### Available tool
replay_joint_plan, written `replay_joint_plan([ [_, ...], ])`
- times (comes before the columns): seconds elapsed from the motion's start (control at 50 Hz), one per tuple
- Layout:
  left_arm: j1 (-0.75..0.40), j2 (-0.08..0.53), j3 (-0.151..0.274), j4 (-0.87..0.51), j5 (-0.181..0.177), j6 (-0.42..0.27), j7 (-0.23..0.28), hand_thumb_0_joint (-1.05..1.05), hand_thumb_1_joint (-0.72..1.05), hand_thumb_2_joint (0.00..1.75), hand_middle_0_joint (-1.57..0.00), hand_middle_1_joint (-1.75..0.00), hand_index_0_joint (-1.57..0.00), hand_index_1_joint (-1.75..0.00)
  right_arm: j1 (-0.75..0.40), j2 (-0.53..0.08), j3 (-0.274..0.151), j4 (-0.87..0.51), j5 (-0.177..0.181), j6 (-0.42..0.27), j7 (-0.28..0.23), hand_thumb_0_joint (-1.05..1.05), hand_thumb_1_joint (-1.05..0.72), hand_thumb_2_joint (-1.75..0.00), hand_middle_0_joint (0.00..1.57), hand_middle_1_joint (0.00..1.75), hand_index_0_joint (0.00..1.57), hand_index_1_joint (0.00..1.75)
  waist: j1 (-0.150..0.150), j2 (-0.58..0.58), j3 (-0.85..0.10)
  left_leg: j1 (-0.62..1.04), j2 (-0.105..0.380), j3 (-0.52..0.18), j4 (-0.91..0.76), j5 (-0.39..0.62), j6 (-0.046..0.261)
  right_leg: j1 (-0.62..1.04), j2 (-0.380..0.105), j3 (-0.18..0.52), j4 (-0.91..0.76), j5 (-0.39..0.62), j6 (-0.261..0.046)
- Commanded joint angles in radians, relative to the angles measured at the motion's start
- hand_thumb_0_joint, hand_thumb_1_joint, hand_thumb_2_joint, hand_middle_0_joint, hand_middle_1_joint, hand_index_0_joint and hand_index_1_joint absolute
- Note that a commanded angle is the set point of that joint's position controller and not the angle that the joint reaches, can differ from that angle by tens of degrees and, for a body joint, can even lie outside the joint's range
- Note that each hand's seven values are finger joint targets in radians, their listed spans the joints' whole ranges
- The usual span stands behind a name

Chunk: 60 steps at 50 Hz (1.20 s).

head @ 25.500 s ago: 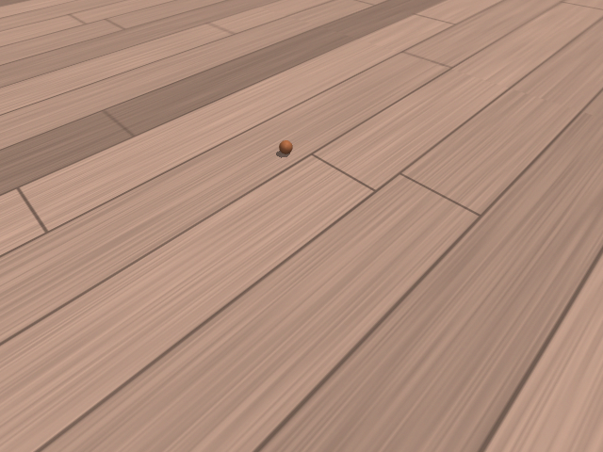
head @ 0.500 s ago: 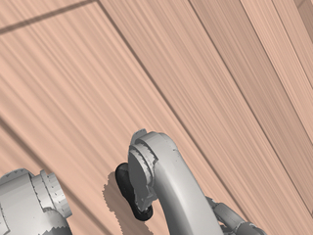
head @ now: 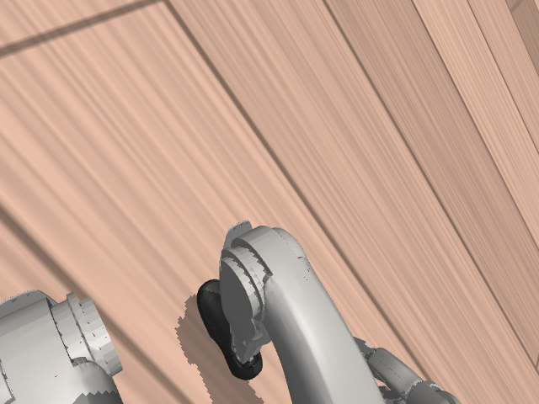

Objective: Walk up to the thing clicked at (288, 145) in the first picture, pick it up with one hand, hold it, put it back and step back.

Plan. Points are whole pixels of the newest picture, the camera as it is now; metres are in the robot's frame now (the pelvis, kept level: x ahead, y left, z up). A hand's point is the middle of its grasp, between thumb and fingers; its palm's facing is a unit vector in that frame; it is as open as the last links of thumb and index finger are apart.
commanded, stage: settle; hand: left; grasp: from above
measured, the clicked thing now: out of the picture +0.45 +0.38 -0.27
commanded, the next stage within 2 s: lift in 1.00 s
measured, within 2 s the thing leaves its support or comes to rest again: leaves its support in 0.30 s
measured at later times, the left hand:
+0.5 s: hand out of the picture +0.44 +0.38 -0.22, palm faces -0.39 -0.16 -0.91, open 9.5 cm
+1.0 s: hand out of the picture +0.44 +0.39 -0.14, palm faces -0.43 -0.12 -0.90, open 9.5 cm
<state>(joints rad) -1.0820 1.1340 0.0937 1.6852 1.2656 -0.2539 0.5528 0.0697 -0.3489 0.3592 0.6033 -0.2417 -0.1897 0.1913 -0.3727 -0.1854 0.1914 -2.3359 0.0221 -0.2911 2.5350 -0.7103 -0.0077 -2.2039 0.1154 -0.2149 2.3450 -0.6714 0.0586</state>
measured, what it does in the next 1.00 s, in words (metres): stands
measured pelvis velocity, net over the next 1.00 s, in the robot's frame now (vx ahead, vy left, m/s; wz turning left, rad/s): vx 0.00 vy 0.00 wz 0.09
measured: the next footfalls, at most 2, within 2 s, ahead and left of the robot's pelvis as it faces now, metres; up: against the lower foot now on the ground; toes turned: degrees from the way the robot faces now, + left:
none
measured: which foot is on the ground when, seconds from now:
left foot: down 0.00-1.00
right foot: down 0.00-1.00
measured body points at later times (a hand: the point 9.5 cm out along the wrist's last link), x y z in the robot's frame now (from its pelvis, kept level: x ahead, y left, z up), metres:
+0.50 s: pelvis +0.00 +0.00 +0.00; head +0.27 +0.15 +0.33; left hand +0.46 +0.39 -0.17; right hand +0.10 -0.25 -0.06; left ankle +0.06 +0.13 -0.28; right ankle +0.12 -0.11 -0.28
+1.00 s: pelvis +0.00 +0.00 +0.02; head +0.24 +0.12 +0.38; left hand +0.46 +0.39 -0.09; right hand +0.11 -0.26 -0.06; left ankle +0.06 +0.13 -0.28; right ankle +0.12 -0.11 -0.28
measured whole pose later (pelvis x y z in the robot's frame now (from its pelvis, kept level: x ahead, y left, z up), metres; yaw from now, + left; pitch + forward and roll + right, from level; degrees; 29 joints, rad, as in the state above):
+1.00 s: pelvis +0.00 +0.00 +0.02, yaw +5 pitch +33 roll -12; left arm -0.99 0.90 0.06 1.30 1.20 -0.18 0.22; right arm 0.15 -0.31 0.17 0.60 -0.12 -0.02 0.15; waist -0.26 -0.03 0.01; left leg -2.35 0.00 -0.19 2.41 -0.66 0.00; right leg -2.22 0.07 -0.14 2.30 -0.67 0.04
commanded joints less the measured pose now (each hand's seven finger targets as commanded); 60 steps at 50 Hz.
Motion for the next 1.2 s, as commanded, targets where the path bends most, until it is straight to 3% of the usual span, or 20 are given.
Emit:
replay_joint_plan([
  [0.0,-0.172,0.222,0.008,-0.050,-0.022,0.013,0.038,0.00,0.45,0.68,-0.72,-0.85,-0.77,-0.80,0.178,-0.344,-0.104,0.021,0.007,0.007,-0.015,0.00,-0.89,-0.90,0.20,0.30,0.20,0.30,-0.050,0.562,-0.595,0.479,0.053,0.100,-0.260,0.202,0.014,0.341,0.024,-0.078,-0.209,0.247,-0.073],
  [0.02,-0.242,0.231,0.003,-0.148,-0.027,0.004,0.036,0.00,0.47,0.67,-0.73,-0.86,-0.78,-0.80,0.177,-0.341,-0.104,0.011,0.011,0.003,-0.014,0.00,-0.89,-0.90,0.20,0.30,0.20,0.30,-0.043,0.602,-0.613,0.498,0.050,0.099,-0.262,0.221,0.010,0.337,0.020,-0.078,-0.197,0.260,-0.076],
  [0.08,-0.227,0.247,0.022,-0.160,-0.026,0.011,0.032,0.00,0.49,0.66,-0.75,-0.85,-0.80,-0.79,0.178,-0.343,-0.106,0.013,0.008,-0.001,-0.009,0.00,-0.89,-0.90,0.20,0.30,0.20,0.30,-0.025,0.644,-0.681,0.573,0.053,0.084,-0.267,0.283,0.001,0.338,0.013,-0.086,-0.177,0.294,-0.079],
  [0.12,-0.162,0.218,0.010,-0.057,-0.020,0.021,0.024,0.00,0.44,0.67,-0.75,-0.88,-0.81,-0.81,0.185,-0.347,-0.112,0.027,0.014,0.002,-0.006,0.00,-0.91,-0.90,0.20,0.30,0.20,0.30,-0.045,0.613,-0.619,0.547,0.055,0.078,-0.266,0.267,0.002,0.299,0.017,-0.089,-0.173,0.271,-0.078],
  [0.16,-0.230,0.239,0.021,-0.141,-0.025,0.016,0.020,0.00,0.47,0.69,-0.77,-0.89,-0.84,-0.82,0.190,-0.351,-0.114,0.015,0.015,0.005,-0.008,0.00,-0.91,-0.90,0.20,0.30,0.20,0.30,-0.046,0.626,-0.625,0.534,0.052,0.083,-0.266,0.253,0.002,0.308,0.014,-0.083,-0.183,0.266,-0.080],
  [0.2,-0.269,0.251,0.013,-0.220,-0.027,0.015,0.009,0.00,0.50,0.72,-0.82,-0.89,-0.88,-0.83,0.166,-0.333,-0.110,0.001,0.016,0.004,-0.009,0.00,-0.91,-0.90,0.20,0.30,0.20,0.30,-0.017,0.684,-0.697,0.581,0.052,0.097,-0.272,0.270,0.001,0.339,0.015,-0.074,-0.187,0.286,-0.083],
  [0.26,-0.200,0.223,0.022,-0.179,-0.040,0.028,-0.002,0.00,0.54,0.71,-0.83,-0.90,-0.89,-0.83,0.183,-0.336,-0.122,0.009,0.022,0.004,-0.005,0.00,-0.91,-0.90,0.20,0.30,0.20,0.30,-0.020,0.643,-0.689,0.550,0.047,0.101,-0.264,0.285,0.004,0.343,0.014,-0.076,-0.186,0.300,-0.080],
  [0.34,-0.215,0.225,0.027,-0.263,-0.044,0.043,-0.033,0.00,0.57,0.72,-0.85,-0.90,-0.92,-0.83,0.191,-0.326,-0.137,0.015,0.029,0.014,-0.003,0.00,-0.91,-0.90,0.20,0.30,0.20,0.30,0.004,0.693,-0.735,0.586,0.046,0.110,-0.271,0.319,0.000,0.342,0.011,-0.067,-0.187,0.312,-0.086],
  [0.38,-0.205,0.210,0.030,-0.289,-0.059,0.052,-0.040,0.00,0.57,0.72,-0.86,-0.89,-0.92,-0.83,0.177,-0.314,-0.144,0.010,0.036,0.024,-0.002,0.00,-0.91,-0.90,0.20,0.30,0.20,0.30,0.023,0.671,-0.770,0.566,0.043,0.122,-0.272,0.299,0.009,0.354,0.016,-0.058,-0.199,0.311,-0.083],
  [0.5,-0.208,0.155,0.026,-0.354,-0.065,0.071,-0.100,0.00,0.55,0.71,-0.84,-0.88,-0.90,-0.81,0.204,-0.308,-0.187,0.015,0.057,0.050,-0.004,0.00,-0.90,-0.90,0.20,0.30,0.20,0.30,0.030,0.653,-0.755,0.539,0.032,0.125,-0.295,0.254,0.007,0.297,0.003,-0.052,-0.203,0.269,-0.092],
  [0.58,-0.176,0.106,0.021,-0.392,-0.077,0.080,-0.147,0.00,0.56,0.72,-0.86,-0.87,-0.91,-0.81,0.210,-0.291,-0.215,0.011,0.077,0.070,-0.003,0.00,-0.90,-0.90,0.20,0.30,0.20,0.30,0.062,0.649,-0.784,0.544,0.025,0.132,-0.322,0.236,0.007,0.271,-0.002,-0.040,-0.206,0.245,-0.097],
  [0.62,-0.208,0.068,0.004,-0.425,-0.081,0.080,-0.170,0.00,0.58,0.70,-0.86,-0.88,-0.92,-0.82,0.229,-0.282,-0.225,0.011,0.081,0.081,-0.005,0.00,-0.90,-0.90,0.20,0.30,0.20,0.30,0.045,0.637,-0.787,0.530,0.019,0.140,-0.326,0.235,0.010,0.283,-0.008,-0.033,-0.216,0.253,-0.095],
  [0.66,-0.183,0.041,-0.008,-0.411,-0.084,0.087,-0.198,0.00,0.58,0.71,-0.87,-0.86,-0.93,-0.80,0.236,-0.278,-0.241,0.015,0.091,0.093,-0.008,0.00,-0.91,-0.90,0.20,0.30,0.20,0.30,0.052,0.610,-0.762,0.511,0.016,0.145,-0.325,0.222,0.015,0.254,-0.010,-0.026,-0.225,0.239,-0.097],
  [0.7,-0.216,0.040,-0.006,-0.469,-0.084,0.082,-0.221,0.00,0.57,0.71,-0.86,-0.87,-0.92,-0.81,0.254,-0.276,-0.247,0.007,0.097,0.105,-0.013,0.00,-0.90,-0.90,0.20,0.30,0.20,0.30,0.049,0.593,-0.801,0.523,0.011,0.150,-0.325,0.236,0.015,0.276,-0.015,-0.019,-0.234,0.247,-0.097],
  [0.74,-0.223,0.053,0.004,-0.502,-0.086,0.080,-0.238,0.00,0.59,0.71,-0.87,-0.88,-0.93,-0.82,0.257,-0.263,-0.253,0.002,0.104,0.117,-0.019,0.00,-0.90,-0.90,0.20,0.30,0.20,0.30,0.075,0.597,-0.832,0.529,0.009,0.160,-0.335,0.237,0.018,0.287,-0.016,-0.011,-0.236,0.246,-0.096],
  [0.92,-0.238,0.052,0.018,-0.580,-0.082,0.080,-0.297,0.00,0.59,0.76,-0.87,-0.90,-0.93,-0.84,0.280,-0.239,-0.281,-0.009,0.123,0.178,-0.053,0.00,-0.90,-0.90,0.20,0.30,0.20,0.30,0.104,0.595,-0.912,0.577,-0.001,0.184,-0.370,0.254,0.020,0.305,-0.025,0.017,-0.266,0.236,-0.103],
  [1.0,-0.226,0.029,0.014,-0.559,-0.089,0.084,-0.317,0.00,0.55,0.77,-0.84,-0.90,-0.90,-0.85,0.290,-0.235,-0.289,-0.007,0.126,0.196,-0.070,0.00,-0.90,-0.90,0.20,0.30,0.20,0.30,0.090,0.530,-0.858,0.529,-0.010,0.197,-0.373,0.225,0.029,0.305,-0.029,0.026,-0.302,0.208,-0.104],
  [1.06,-0.252,0.057,0.025,-0.599,-0.088,0.079,-0.323,0.00,0.52,0.76,-0.82,-0.90,-0.88,-0.85,0.287,-0.220,-0.287,-0.012,0.130,0.205,-0.081,0.00,-0.90,-0.90,0.20,0.30,0.20,0.30,0.110,0.571,-0.913,0.554,-0.008,0.201,-0.393,0.225,0.026,0.331,-0.029,0.040,-0.298,0.201,-0.105],
  [1.12,-0.205,0.025,0.019,-0.580,-0.096,0.086,-0.337,0.00,0.47,0.67,-0.80,-0.90,-0.87,-0.83,0.298,-0.223,-0.294,-0.010,0.130,0.213,-0.086,0.00,-0.93,-0.91,0.20,0.30,0.20,0.30,0.107,0.550,-0.899,0.565,-0.013,0.205,-0.403,0.234,0.028,0.330,-0.033,0.035,-0.317,0.210,-0.103],
  [1.18,-0.187,0.045,0.038,-0.624,-0.114,0.099,-0.358,0.00,0.52,0.70,-0.81,-0.88,-0.88,-0.82,0.302,-0.220,-0.309,-0.014,0.142,0.222,-0.093,0.00,-0.91,-0.90,0.20,0.30,0.20,0.30,0.144,0.579,-0.952,0.612,-0.016,0.208,-0.437,0.252,0.025,0.334,-0.038,0.042,-0.323,0.214,-0.108],
])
